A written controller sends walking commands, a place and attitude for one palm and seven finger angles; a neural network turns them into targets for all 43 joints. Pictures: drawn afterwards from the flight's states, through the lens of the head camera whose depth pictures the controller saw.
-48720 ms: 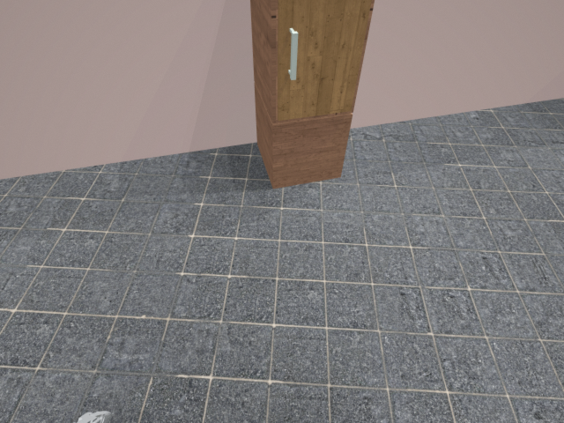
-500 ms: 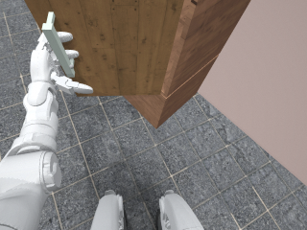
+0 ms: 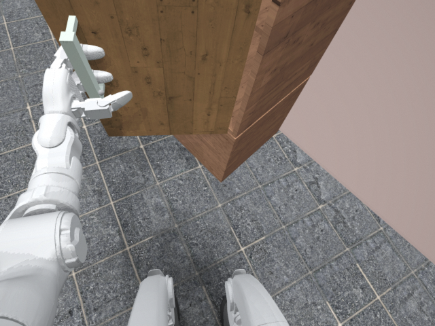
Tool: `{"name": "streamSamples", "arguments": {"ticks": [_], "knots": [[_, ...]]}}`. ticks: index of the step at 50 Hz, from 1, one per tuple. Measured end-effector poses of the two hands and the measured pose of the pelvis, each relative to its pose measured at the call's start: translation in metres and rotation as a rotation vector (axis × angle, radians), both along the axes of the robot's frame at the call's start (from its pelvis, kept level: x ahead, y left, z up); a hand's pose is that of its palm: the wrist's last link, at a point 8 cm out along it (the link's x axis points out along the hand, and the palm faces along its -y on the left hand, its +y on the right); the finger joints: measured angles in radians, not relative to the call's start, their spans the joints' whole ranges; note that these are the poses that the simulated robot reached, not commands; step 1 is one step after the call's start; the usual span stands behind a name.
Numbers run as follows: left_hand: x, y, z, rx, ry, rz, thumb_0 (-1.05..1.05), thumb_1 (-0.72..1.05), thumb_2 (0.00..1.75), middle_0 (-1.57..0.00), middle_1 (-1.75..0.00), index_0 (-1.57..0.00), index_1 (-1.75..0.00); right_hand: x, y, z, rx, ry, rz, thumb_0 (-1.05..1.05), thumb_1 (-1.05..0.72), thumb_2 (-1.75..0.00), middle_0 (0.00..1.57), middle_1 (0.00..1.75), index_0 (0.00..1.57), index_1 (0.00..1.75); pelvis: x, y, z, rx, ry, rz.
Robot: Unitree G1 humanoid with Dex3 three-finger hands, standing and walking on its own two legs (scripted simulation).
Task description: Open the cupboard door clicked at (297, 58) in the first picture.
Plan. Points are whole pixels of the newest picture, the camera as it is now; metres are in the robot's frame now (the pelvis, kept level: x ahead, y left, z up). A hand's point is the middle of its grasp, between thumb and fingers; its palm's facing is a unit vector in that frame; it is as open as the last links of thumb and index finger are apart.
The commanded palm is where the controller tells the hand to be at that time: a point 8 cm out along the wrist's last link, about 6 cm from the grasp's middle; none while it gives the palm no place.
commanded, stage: close the thumb around the handle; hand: left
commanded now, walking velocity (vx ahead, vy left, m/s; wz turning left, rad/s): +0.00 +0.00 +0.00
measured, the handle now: (87, 68) +0.57 +0.19 +0.06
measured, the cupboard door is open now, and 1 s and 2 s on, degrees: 51 71 100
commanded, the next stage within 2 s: pull the door open along its arc in 0.32 s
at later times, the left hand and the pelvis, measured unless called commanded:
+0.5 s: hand (100, 92) +0.52 +0.17 +0.05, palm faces +0.00 -1.00 -0.02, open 5.5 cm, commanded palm +0.49 +0.20 +0.05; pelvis +0.00 +0.00 +0.00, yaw +0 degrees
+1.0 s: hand (119, 141) +0.42 +0.13 +0.06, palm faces +0.20 -0.98 +0.08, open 5.8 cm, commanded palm +0.36 +0.18 +0.05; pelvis +0.02 +0.00 +0.03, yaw +0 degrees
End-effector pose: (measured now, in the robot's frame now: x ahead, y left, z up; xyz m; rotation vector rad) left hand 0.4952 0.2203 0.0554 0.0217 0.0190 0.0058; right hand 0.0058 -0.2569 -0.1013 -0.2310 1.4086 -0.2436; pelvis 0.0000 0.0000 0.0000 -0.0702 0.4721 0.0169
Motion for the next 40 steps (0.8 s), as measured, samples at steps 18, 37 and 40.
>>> {"name": "streamSamples", "arguments": {"ticks": [18, 37, 40], "knots": [[0.001, 0.001, 0.000, -0.002, -0.005, -0.002, 0.01, 0.78, 0.84, -0.38, -1.34, -0.36, -1.34, -0.004, -0.003, 0.001, -0.012, 0.012, 0.000, 0.01, -0.90, -0.90, 0.21, 0.30, 0.20, 0.30, -0.001, 0.000, -0.001, -0.002, 0.004, 0.002], [-0.022, -0.002, -0.001, -0.013, -0.009, -0.017, 0.01, 0.78, 0.79, -0.36, -1.35, -0.35, -1.35, 0.017, 0.004, 0.006, 0.028, -0.043, -0.021, 0.01, -0.90, -0.90, 0.21, 0.30, 0.20, 0.30, 0.009, 0.002, 0.009, 0.012, -0.015, -0.015], [-0.039, -0.006, -0.001, -0.015, -0.010, -0.024, 0.01, 0.77, 0.77, -0.36, -1.35, -0.35, -1.35, 0.031, 0.007, 0.010, 0.046, -0.076, -0.018, 0.01, -0.90, -0.90, 0.21, 0.30, 0.20, 0.30, 0.014, 0.003, 0.015, 0.018, -0.028, -0.018]]}}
